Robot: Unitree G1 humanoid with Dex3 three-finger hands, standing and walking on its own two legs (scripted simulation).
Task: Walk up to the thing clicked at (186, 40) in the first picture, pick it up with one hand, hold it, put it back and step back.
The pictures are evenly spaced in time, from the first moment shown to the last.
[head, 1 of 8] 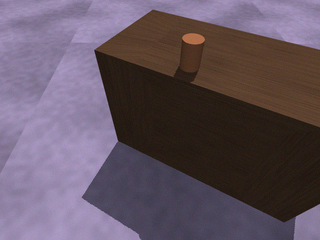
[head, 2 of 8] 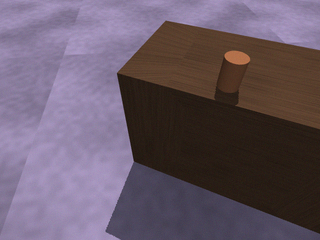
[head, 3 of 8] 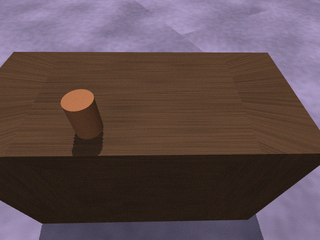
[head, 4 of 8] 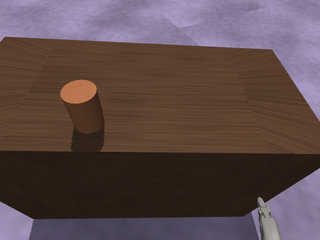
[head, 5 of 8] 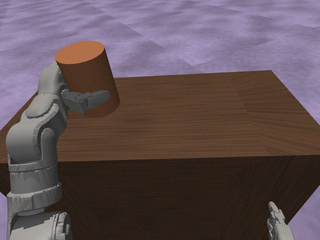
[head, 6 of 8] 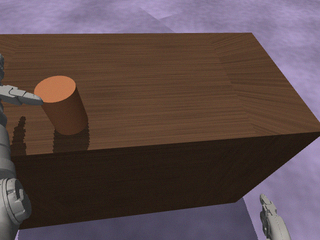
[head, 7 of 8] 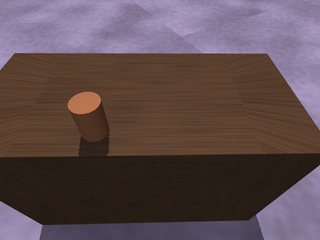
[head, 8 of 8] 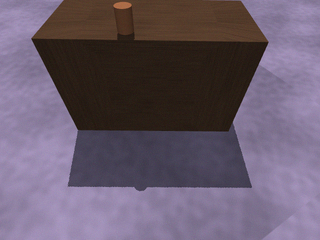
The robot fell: no
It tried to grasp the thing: yes
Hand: left
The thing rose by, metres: 0.26
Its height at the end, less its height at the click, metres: +0.00
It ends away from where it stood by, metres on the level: 0.02
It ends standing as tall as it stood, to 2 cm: yes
